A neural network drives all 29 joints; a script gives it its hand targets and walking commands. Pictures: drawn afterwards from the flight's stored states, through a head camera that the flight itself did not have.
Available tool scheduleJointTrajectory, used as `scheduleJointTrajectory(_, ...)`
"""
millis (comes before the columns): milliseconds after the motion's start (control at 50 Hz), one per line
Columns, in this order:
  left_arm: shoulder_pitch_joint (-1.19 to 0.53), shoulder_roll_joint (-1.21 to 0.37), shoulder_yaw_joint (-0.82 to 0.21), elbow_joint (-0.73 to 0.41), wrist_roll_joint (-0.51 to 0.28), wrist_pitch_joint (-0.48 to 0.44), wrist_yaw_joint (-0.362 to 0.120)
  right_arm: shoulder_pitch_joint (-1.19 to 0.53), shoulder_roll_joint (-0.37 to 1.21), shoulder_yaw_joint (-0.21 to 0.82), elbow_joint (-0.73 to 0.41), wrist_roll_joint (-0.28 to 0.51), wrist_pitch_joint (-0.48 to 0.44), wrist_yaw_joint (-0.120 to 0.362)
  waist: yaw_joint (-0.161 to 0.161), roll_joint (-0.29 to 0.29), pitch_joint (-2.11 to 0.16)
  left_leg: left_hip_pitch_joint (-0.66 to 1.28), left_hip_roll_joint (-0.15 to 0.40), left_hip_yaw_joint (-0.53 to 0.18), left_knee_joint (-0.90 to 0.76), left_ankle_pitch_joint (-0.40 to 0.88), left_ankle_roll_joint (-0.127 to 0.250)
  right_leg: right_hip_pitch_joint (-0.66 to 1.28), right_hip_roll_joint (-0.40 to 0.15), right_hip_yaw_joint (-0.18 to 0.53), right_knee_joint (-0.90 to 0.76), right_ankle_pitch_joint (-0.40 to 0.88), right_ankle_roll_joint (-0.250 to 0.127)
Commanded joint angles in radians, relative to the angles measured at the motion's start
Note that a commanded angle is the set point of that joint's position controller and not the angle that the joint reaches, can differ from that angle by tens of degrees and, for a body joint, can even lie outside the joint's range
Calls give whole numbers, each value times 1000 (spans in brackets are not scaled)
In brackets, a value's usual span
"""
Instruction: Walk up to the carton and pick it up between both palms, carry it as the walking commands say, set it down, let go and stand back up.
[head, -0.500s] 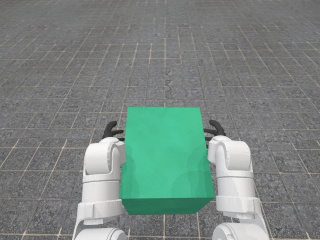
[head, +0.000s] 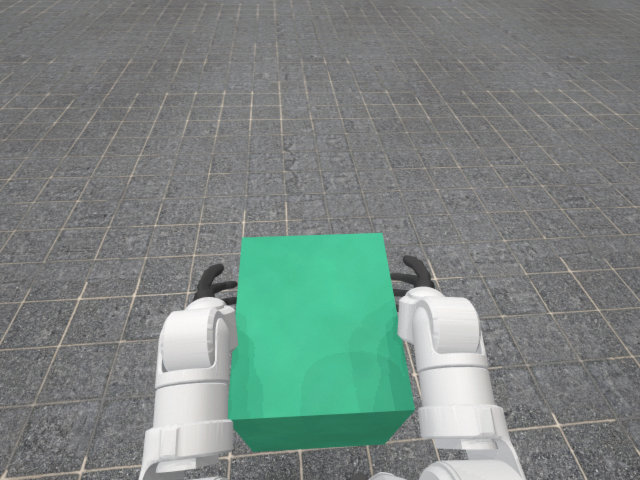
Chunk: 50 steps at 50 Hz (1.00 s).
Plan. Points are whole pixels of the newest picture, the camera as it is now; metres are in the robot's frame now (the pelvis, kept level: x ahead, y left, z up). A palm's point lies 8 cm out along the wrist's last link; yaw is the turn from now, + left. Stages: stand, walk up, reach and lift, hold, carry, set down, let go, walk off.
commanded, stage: carry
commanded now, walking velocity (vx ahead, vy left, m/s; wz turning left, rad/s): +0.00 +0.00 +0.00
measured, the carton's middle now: (316, 345) +0.30 +0.01 -0.01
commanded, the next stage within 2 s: none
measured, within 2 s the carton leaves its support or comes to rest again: neither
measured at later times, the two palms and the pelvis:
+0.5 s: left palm (142, 386) +0.19 +0.18 +0.11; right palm (403, 369) +0.21 -0.08 +0.10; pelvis -0.11 +0.02 +0.03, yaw +4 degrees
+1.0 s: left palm (100, 424) +0.16 +0.21 +0.10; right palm (376, 376) +0.20 -0.04 +0.11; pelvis -0.09 +0.04 +0.02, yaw +6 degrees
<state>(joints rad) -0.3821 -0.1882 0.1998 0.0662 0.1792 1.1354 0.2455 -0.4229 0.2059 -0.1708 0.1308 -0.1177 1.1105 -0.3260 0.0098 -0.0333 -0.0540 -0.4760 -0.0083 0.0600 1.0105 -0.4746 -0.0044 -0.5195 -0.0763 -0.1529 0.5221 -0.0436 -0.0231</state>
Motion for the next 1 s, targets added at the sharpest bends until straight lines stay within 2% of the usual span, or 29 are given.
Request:
scheduleJointTrajectory(0,-704,-968,-563,68,-391,-38,-390,-696,927,504,29,394,-26,468,-29,337,-215,-58,287,-651,-803,-249,173,60,58,82,349,-402,72)
scheduleJointTrajectory(20,-555,-999,-579,49,-379,-45,-392,-535,970,522,-30,377,-36,461,-15,227,-184,-3,286,-689,-776,-89,177,-70,22,172,397,-368,64)
scheduleJointTrajectory(40,-440,-1107,-701,-154,-441,-20,-384,-463,1009,635,-245,455,-1,478,-14,189,-222,148,267,-585,-691,231,118,-191,19,161,490,-340,56)
scheduleJointTrajectory(60,-372,-1064,-599,31,-364,-27,-355,-503,964,577,-87,448,26,513,-7,138,-333,324,198,-398,-610,530,51,-233,67,130,634,-339,63)
scheduleJointTrajectory(80,-423,-1096,-671,-66,-403,-30,-335,-516,994,626,-143,501,32,534,-16,161,-442,449,171,-324,-590,680,22,-252,122,130,697,-359,55)
scheduleJointTrajectory(120,-513,-1068,-694,-191,-412,-16,-323,-594,1004,650,-284,527,41,534,-3,198,-472,538,148,-236,-541,1092,-34,-207,118,124,687,-307,61)
scheduleJointTrajectory(140,-577,-1059,-717,-263,-436,-10,-324,-620,995,645,-350,529,38,531,0,216,-480,553,142,-231,-533,1129,-45,-177,114,120,653,-337,66)
scheduleJointTrajectory(180,-581,-1076,-732,-289,-469,10,-321,-603,980,606,-395,515,50,521,0,212,-459,603,155,-273,-537,1079,-18,-179,111,113,523,-356,74)
scheduleJointTrajectory(240,-497,-1028,-733,-267,-461,22,-322,-387,962,525,-257,448,74,511,-13,200,-508,731,180,-314,-544,1055,28,-130,143,105,333,-408,75)
scheduleJointTrajectory(300,-391,-980,-660,-81,-388,1,-334,-276,919,457,-97,347,36,499,-23,193,-569,814,224,-381,-557,996,72,-60,152,108,191,-468,74)
scheduleJointTrajectory(360,-400,-1015,-690,-97,-410,-9,-355,-380,940,539,-208,363,6,495,-21,189,-557,715,227,-387,-607,811,100,71,143,114,67,-457,63)
scheduleJointTrajectory(420,-489,-1075,-727,-173,-473,20,-369,-541,962,617,-369,425,31,488,-8,147,-508,515,185,-349,-666,556,64,267,138,94,-98,-316,32)
scheduleJointTrajectory(460,-471,-1071,-715,-139,-480,34,-370,-565,929,626,-379,434,45,478,-1,113,-480,324,119,-291,-723,338,-16,455,106,121,-170,-300,-10)
scheduleJointTrajectory(500,-407,-1061,-705,-105,-472,49,-374,-528,911,633,-347,435,63,476,15,-5,-437,153,25,-196,-698,184,-118,568,-1,244,-263,-446,-82)
scheduleJointTrajectory(520,-374,-1052,-688,-67,-455,53,-379,-480,901,624,-287,417,68,478,14,-127,-403,134,-20,-156,-546,181,-103,502,-130,386,-314,-518,-123)
scheduleJointTrajectory(540,-389,-1011,-584,116,-374,18,-383,-485,858,520,-83,330,36,479,3,-180,-343,176,-16,-170,-368,139,-27,316,-207,431,-295,-507,-150)
scheduleJointTrajectory(560,-401,-963,-490,224,-301,-33,-386,-543,843,463,25,278,-12,482,11,-166,-296,248,-19,-141,-221,135,9,122,-214,358,-317,-552,-177)
scheduleJointTrajectory(600,-298,-895,-307,447,-154,-143,-402,-469,835,335,241,146,-129,484,-1,-102,-184,133,-16,-116,-196,187,22,115,-148,222,-315,-435,-106)
scheduleJointTrajectory(640,-529,-961,-467,121,-295,-183,-396,-690,920,510,-86,308,-165,474,-11,-51,-169,34,7,-101,-352,214,8,255,-109,203,-216,-148,-75)
scheduleJointTrajectory(680,-585,-1077,-675,-196,-460,-100,-395,-730,1024,710,-383,503,-67,492,-9,-24,-168,80,44,-80,-602,260,-13,310,-109,211,-212,-154,-43)
scheduleJointTrajectory(740,-453,-1047,-673,-133,-434,7,-365,-597,949,684,-271,511,51,498,-2,-97,-250,178,49,-71,-574,122,13,348,-120,242,-158,-246,-60)
scheduleJointTrajectory(780,-336,-1005,-654,-72,-394,50,-360,-432,919,645,-147,469,98,495,-4,-64,-337,213,65,-85,-488,159,35,391,-96,222,-124,-196,-47)
scheduleJointTrajectory(820,-365,-978,-662,-62,-418,66,-379,-396,923,649,-119,453,106,492,3,-92,-322,57,30,-57,-473,58,19,510,-127,251,-180,-361,-67)
scheduleJointTrajectory(860,-432,-990,-698,-117,-447,60,-383,-487,945,670,-183,484,109,503,-5,-92,-265,95,22,0,-550,43,4,403,-167,299,-205,-528,-84)
scheduleJointTrajectory(880,-479,-1007,-714,-145,-464,61,-385,-536,968,672,-208,500,110,506,-11,-39,-232,188,40,-21,-598,65,5,289,-138,255,-168,-539,-62)
scheduleJointTrajectory(900,-532,-1028,-731,-172,-485,67,-388,-536,985,658,-206,498,110,506,-23,69,-214,300,107,-129,-680,53,27,168,-73,157,-48,-479,-19)
scheduleJointTrajectory(920,-578,-1048,-738,-176,-502,75,-392,-530,985,631,-201,490,108,502,-38,260,-207,439,228,-333,-777,61,73,10,17,48,144,-389,32)
scheduleJointTrajectory(940,-600,-1037,-721,-174,-496,81,-397,-513,986,596,-171,467,105,497,-40,353,-165,525,309,-428,-800,144,138,-129,50,2,199,-444,58)
scheduleJointTrajectory(980,-601,-1010,-700,-154,-490,86,-401,-482,970,547,-140,436,95,490,-41,301,-157,528,357,-446,-792,263,189,-157,23,53,177,-503,52)
